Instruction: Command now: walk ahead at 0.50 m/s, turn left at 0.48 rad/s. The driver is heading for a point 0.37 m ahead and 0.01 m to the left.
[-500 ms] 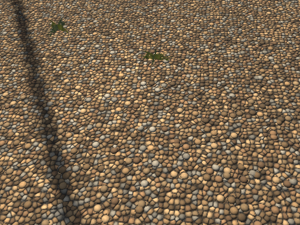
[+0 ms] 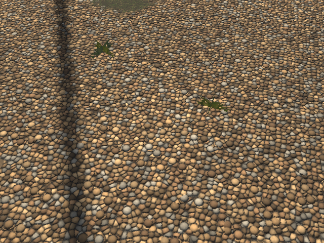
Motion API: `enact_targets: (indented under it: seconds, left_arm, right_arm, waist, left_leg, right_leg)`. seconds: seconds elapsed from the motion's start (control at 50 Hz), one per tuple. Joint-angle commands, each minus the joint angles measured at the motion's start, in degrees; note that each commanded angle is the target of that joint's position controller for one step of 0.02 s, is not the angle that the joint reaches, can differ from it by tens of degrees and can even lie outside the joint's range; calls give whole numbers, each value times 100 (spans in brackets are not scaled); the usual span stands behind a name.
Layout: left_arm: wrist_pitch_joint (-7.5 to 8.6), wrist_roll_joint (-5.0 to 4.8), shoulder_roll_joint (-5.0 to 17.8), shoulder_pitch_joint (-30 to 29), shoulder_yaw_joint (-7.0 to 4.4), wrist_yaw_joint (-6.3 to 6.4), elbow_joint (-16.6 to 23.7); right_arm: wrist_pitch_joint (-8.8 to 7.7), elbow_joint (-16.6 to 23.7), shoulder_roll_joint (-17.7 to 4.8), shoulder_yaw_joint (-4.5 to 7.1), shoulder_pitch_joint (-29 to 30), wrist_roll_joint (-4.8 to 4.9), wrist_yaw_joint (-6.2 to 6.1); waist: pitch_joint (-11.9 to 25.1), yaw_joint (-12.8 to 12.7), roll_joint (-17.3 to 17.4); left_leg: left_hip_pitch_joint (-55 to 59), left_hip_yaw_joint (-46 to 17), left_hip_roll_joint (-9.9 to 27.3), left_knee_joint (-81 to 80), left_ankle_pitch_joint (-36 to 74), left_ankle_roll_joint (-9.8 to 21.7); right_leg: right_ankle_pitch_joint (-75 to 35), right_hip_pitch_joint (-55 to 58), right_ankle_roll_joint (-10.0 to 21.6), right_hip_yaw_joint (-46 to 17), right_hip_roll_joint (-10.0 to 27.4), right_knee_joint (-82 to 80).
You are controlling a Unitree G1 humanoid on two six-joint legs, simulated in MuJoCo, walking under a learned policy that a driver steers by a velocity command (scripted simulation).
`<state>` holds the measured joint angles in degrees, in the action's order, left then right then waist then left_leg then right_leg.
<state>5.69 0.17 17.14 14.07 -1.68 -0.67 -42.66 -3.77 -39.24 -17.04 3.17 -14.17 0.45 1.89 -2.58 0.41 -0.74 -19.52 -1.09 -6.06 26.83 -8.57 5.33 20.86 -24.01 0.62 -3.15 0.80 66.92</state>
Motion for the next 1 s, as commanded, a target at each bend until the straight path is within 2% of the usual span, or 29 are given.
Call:
enact_targets:
  seconds: [0.02, 0.06, 0.12, 0.16, 0.2, 0.24, 0.28, 0.3, 0.32, 0.34, 0.36, 0.38, 0.4, 0.42, 0.44, 0.46, 0.5, 0.52, 0.56, 0.6, 0.64, 0.66, 0.68, 0.7, 0.72, 0.74, 0.78, 0.86, 1.0]
  left_arm:
    - [77, 91, 665, -72, -196, 33, 541]
    - [-10, 103, 529, -173, -152, 74, 570]
    - [-10, 93, 339, -846, -76, 79, 714]
    - [31, 43, 304, -1239, -62, 43, 786]
    - [73, -20, 388, -1476, -96, 7, 858]
    - [117, -45, 537, -1511, -165, -26, 876]
    - [166, 14, 669, -1240, -245, -39, 796]
    - [201, 74, 700, -897, -287, -25, 697]
    - [243, 183, 848, -460, -331, -1, 659]
    - [228, 306, 1245, 97, -413, 23, 642]
    - [89, 136, 1251, 485, -468, -14, 390]
    - [25, -19, 853, 348, -367, -38, 494]
    - [-33, 4, 605, 49, -280, -27, 564]
    - [-67, 56, 416, -285, -183, -43, 561]
    - [-73, 83, 287, -536, -120, -51, 523]
    - [-88, 119, 267, -681, -102, -66, 460]
    - [-110, 142, 373, -862, -135, -69, 349]
    - [-128, 124, 454, -899, -159, -55, 299]
    - [-175, 62, 573, -819, -193, -30, 182]
    - [-237, 8, 599, -821, -180, -24, 100]
    - [-284, -39, 503, -875, -119, -37, 26]
    - [-282, -22, 345, -705, -55, -52, -64]
    - [-273, 82, 216, -561, 4, -66, -104]
    - [-273, 103, 155, -100, 8, -78, -169]
    - [-311, 117, 221, -303, 13, -45, -222]
    - [-344, 93, 318, -488, -15, -22, -216]
    - [-392, 87, 340, -463, -22, 32, -280]
    - [-386, 48, 329, -436, -23, 51, -423]
    - [-488, 9, 357, -497, -45, 101, -729]
  right_arm:
    - [-43, 431, -724, 189, -44, -16, -87]
    - [-44, 385, -839, 223, -88, 10, -151]
    - [10, 279, -962, 267, -259, 61, -241]
    - [61, 192, -983, 278, -462, 75, -276]
    - [103, 106, -988, 289, -639, 108, -287]
    - [143, 70, -923, 282, -699, 123, -302]
    - [205, 53, -874, 285, -618, 68, -333]
    - [232, 78, -759, 253, -531, 59, -341]
    - [223, 153, -521, 168, -516, 14, -336]
    - [191, 237, -232, 59, -1010, -69, -337]
    - [170, 163, -284, 12, -1714, 27, -322]
    - [200, 43, -790, 131, -1548, 74, -331]
    - [272, 140, -933, 182, -879, 75, -351]
    - [348, 215, -864, 173, -510, 23, -374]
    - [409, 284, -754, 166, -367, -34, -389]
    - [457, 264, -552, 121, -454, -29, -378]
    - [478, 197, -269, 34, -585, -45, -382]
    - [469, 185, -208, 2, -563, -67, -380]
    - [476, 164, -238, -8, -452, -62, -371]
    - [524, 159, -320, 20, -324, -55, -355]
    - [556, 168, -320, 32, -174, -117, -340]
    - [562, 263, -399, 35, 9, -192, -354]
    - [560, 384, -618, 59, 110, -221, -388]
    - [581, 352, -901, 123, 367, -171, -407]
    - [563, 357, -552, 69, 447, -158, -361]
    - [531, 342, -371, 16, 454, -194, -330]
    - [446, 306, -370, 9, 419, -183, -312]
    - [375, 236, -361, 11, 291, -131, -339]
    - [377, 115, -328, 23, 320, -113, -334]
  waist:
    - [482, -106, 311]
    - [366, -118, 340]
    - [248, 124, 436]
    - [270, 307, 502]
    - [277, 381, 552]
    - [306, 334, 619]
    - [328, 170, 792]
    - [487, -27, 784]
    - [1008, -228, 633]
    - [1875, -187, -446]
    - [2491, -104, -1863]
    - [2059, -217, -978]
    - [1448, -313, -490]
    - [987, -241, -221]
    - [773, -85, -278]
    - [643, 75, -451]
    - [704, 191, -710]
    - [842, 187, -738]
    - [1097, 105, -712]
    - [1089, 89, -625]
    - [863, 167, -540]
    - [710, 132, -407]
    - [691, 15, -40]
    - [601, -396, 743]
    - [501, -195, 736]
    - [279, -109, 613]
    - [238, -97, 563]
    - [462, -75, 358]
    - [489, -105, 151]
  left_leg:
    - [1160, -2108, 1545, -1370, 1138, 1212]
    - [698, -1742, 1401, -1442, 1422, 1196]
    - [309, -1355, 1050, -1393, 1080, 890]
    - [251, -1404, 991, -1301, 744, 735]
    - [466, -1686, 1094, -1124, 475, 671]
    - [872, -2066, 1229, -809, 258, 594]
    - [1237, -2192, 1285, -253, 1007, 429]
    - [1288, -2082, 1100, 206, 1505, 262]
    - [1083, -1832, 800, 1074, 1575, 28]
    - [-130, -1378, 248, 2691, -353, -330]
    - [-1421, -931, -161, 4262, -3118, -638]
    - [-1754, -1163, 175, 4788, -2887, -726]
    - [-1866, -994, 330, 4938, -2502, -791]
    - [-1775, -864, 477, 4637, -2291, -844]
    - [-1510, -844, 704, 4157, -2093, -857]
    - [-1033, -703, 801, 3601, -1993, -876]
    - [-333, -350, 749, 2600, -1745, -970]
    - [-33, -280, 761, 2157, -1496, -980]
    - [373, -214, 754, 1503, -871, -964]
    - [740, -158, 730, 914, -382, -879]
    - [1256, -93, 670, 55, 209, -693]
    - [1469, -343, 854, -290, 539, -564]
    - [1708, -836, 1335, -358, 1101, -374]
    - [1326, -937, 1444, -215, 456, -110]
    - [801, -811, 1222, -308, -482, -120]
    - [619, -737, 1079, -330, -634, -229]
    - [640, -652, 995, -199, -30, -362]
    - [898, -573, 953, 91, 901, -376]
    - [919, -527, 900, 120, 1240, -350]
  right_leg:
    - [-282, -1171, -218, -199, 408, -524]
    - [-561, -1076, -422, -54, 368, -1126]
    - [-1846, -728, -550, 10, 169, -2494]
    - [-2493, -382, -558, 30, -30, -3169]
    - [-2582, -262, -514, -78, -116, -3523]
    - [-2317, -193, -406, -241, -128, -3835]
    - [-2027, 12, -190, -167, -142, -4028]
    - [-2319, 498, -29, -31, -148, -4335]
    - [-3062, 1480, 242, -265, 287, -4285]
    - [-4752, 3342, 923, -1558, 1505, -3807]
    - [-4544, 4332, 1862, -3406, 2512, -4018]
    - [-3512, 3774, 1703, -3395, 2344, -4293]
    - [-3284, 3159, 1443, -2592, 2038, -4347]
    - [-3604, 2436, 1312, -1969, 1734, -4465]
    - [-3785, 1895, 1231, -1610, 1541, -4560]
    - [-3940, 1403, 1130, -1213, 1274, -4702]
    - [-4661, 995, 1178, -676, 1026, -4799]
    - [-4936, 978, 1213, -557, 1022, -4776]
    - [-4806, 1128, 1251, -511, 1096, -4756]
    - [-3870, 1073, 1198, -518, 1105, -4751]
    - [-2241, 735, 928, -489, 905, -4734]
    - [-1335, 522, 628, -484, 740, -4729]
    - [-515, 293, 322, -348, 498, -4516]
    - [-42, 396, 102, 61, 59, -4489]
    - [-272, 809, -41, 211, 1, -4376]
    - [-453, 798, -62, 202, -2, -4323]
    - [-834, 830, -16, 164, 50, -4240]
    - [-1481, 1027, 2, 137, 114, -4120]
    - [-1769, 1299, -43, 126, 142, -4054]
